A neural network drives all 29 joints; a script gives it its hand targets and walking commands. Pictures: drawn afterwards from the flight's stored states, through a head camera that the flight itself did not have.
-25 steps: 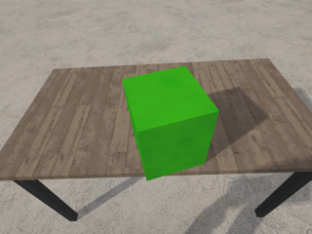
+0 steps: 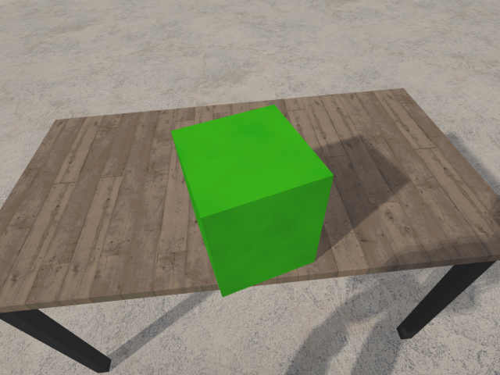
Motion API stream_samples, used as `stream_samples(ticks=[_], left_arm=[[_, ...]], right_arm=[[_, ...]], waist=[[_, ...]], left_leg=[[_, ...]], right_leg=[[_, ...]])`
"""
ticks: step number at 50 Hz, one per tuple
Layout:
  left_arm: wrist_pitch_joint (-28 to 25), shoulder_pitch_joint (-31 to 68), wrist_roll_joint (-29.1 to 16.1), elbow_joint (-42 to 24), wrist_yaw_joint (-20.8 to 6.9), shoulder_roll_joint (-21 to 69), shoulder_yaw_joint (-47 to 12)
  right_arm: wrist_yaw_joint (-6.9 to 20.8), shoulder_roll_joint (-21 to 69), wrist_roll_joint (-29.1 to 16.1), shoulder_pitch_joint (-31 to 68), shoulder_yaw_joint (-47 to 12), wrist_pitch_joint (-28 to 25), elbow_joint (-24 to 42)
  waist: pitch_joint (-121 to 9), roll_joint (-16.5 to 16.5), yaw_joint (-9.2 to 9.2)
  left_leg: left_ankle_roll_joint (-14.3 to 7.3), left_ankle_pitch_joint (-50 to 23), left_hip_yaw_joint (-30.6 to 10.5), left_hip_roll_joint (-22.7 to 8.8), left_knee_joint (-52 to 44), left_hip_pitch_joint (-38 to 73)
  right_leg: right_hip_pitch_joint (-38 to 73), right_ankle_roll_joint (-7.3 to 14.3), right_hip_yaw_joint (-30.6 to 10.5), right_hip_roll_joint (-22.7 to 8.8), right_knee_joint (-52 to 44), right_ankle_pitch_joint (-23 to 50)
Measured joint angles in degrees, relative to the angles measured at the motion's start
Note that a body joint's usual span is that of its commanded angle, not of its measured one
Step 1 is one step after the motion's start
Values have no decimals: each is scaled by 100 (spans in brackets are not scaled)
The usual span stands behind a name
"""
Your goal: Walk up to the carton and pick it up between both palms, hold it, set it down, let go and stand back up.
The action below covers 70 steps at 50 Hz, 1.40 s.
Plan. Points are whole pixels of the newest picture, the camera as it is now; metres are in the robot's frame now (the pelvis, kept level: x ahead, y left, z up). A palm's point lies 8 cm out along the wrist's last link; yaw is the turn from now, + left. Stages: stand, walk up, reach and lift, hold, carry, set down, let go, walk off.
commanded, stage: walk up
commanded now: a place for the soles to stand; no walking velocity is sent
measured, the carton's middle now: (248, 201) +0.44 +0.04 +0.04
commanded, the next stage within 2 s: none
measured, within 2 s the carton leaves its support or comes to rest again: neither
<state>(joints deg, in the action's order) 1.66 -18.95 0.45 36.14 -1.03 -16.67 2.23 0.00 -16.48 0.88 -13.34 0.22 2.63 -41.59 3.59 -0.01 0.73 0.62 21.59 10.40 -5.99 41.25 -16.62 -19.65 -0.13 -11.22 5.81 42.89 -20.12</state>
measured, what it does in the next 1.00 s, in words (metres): steps on the spot: left foot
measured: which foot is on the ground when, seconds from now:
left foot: down 0.00-0.62, up 0.64-0.86, down 0.88-1.00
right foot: down 0.00-1.00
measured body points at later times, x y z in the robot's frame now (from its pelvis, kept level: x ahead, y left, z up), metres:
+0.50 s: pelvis +0.00 -0.01 +0.00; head +0.01 -0.02 +0.45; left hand +0.11 +0.26 -0.10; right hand +0.07 -0.28 -0.12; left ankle +0.01 +0.12 -0.71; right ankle +0.03 -0.12 -0.71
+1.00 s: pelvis +0.04 -0.05 +0.01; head +0.05 -0.04 +0.46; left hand +0.15 +0.20 -0.11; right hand +0.08 -0.31 -0.11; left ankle +0.06 +0.08 -0.71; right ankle +0.05 -0.14 -0.71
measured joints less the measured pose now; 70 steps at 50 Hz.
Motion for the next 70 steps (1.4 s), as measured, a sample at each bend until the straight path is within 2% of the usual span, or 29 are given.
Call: stream_samples(ticks=[5, 8, 22, 23, 25, 28, 29, 30, 32, 35, 37, 40, 42, 44, 46, 56, 70], left_arm=[[-14, -2, -58, 86, 29, 84, -105], [13, -9, -48, 151, 58, 117, -144], [22, 40, 39, 137, -27, 65, -91], [46, 9, 81, 132, -52, 59, -73], [99, -66, 175, 132, -90, 58, -14], [155, -157, 207, 183, -161, 43, 53], [135, -186, 182, 187, -185, 47, 72], [87, -209, 155, 192, -203, 59, 88], [-9, -201, 130, 271, -195, 122, 79], [-24, -154, 77, 371, -64, 194, -9], [-7, -92, 104, 409, 33, 240, -68], [30, 19, 154, 455, 110, 263, -127], [57, 113, 145, 492, 128, 247, -166], [82, 231, 95, 528, 120, 218, -218], [110, 361, 9, 618, 89, 170, -244], [-5, 612, 26, 757, 47, 156, -303], [137, 780, 27, 746, 25, 14, -254]], right_arm=[[17, -80, -38, 21, 43, 46, -13], [15, -67, -26, -18, 45, -80, -1], [-28, 17, 55, -279, 66, -44, -62], [-61, 25, 99, -334, 78, -102, -59], [-128, 23, 192, -401, 98, -192, -93], [-184, 21, 259, -478, 111, -278, -205], [-183, 8, 254, -520, 103, -279, -254], [-168, -13, 240, -558, 100, -258, -305], [-120, -58, 157, -642, 108, -166, -404], [-86, -69, 23, -761, 96, 5, -416], [-102, -55, 11, -793, 97, 4, -383], [-121, 10, 4, -859, 97, -86, -309], [-117, 69, -14, -892, 87, -140, -254], [-105, 115, -5, -909, 80, -201, -173], [-97, 213, 30, -876, 69, -215, -154], [-24, 270, -63, -733, 22, -299, 81], [-91, 180, -52, -554, 85, -256, 380]], waist=[[-36, 77, -55], [-36, 75, -23], [-118, -51, 24], [-142, -74, 14], [-113, -75, -31], [0, -73, -1], [28, -71, 1], [62, -43, -13], [102, 123, -22], [51, 176, -96], [107, 188, -129], [149, 157, -140], [149, 105, -134], [153, 68, -79], [138, -103, -25], [-155, -95, -33], [-42, -12, -108]], left_leg=[[-3, -142, -182, 197, -261, -11], [-45, -280, -128, 255, -529, 73], [-22, -120, -92, 169, -347, 175], [-34, -99, -59, 164, -341, 192], [-34, -20, 50, 62, -277, 258], [57, 42, 175, -111, -261, 414], [112, 61, 198, -163, -250, 460], [167, 110, 202, -241, -183, 486], [116, 367, -1, -387, 60, 437], [0, 1178, -624, -34, 835, 51], [-29, 1174, -864, 194, 1184, -167], [9, 1017, -980, 370, 942, -288], [35, 579, -978, 419, 292, -183], [2, -328, -1013, 465, -512, 22], [-10, -642, -1044, 599, -609, 64], [22, -457, -1392, 618, -718, 87], [18, -353, -1784, 807, -390, -93]], right_leg=[[-37, -5, -94, -10, -197, 120], [7, -49, -183, -50, -417, 246], [64, 5, -173, 22, -217, 133], [16, 26, -110, -12, -129, 66], [-158, -2, 287, -147, 251, -294], [-285, -34, 730, -425, 511, -571], [-195, -22, 773, -517, 212, -390], [-85, 5, 833, -547, -104, 94], [0, 141, 990, -379, -158, 381], [34, 300, 1033, -272, -262, 229], [126, 324, 1059, -252, -462, 302], [238, 351, 1144, -272, -708, 402], [266, 348, 1212, -306, -746, 396], [239, 325, 1314, -342, -631, 307], [244, 289, 1345, -478, -522, 200], [557, 287, 1663, -478, -1034, 281], [573, 273, 2064, -650, -774, 38]])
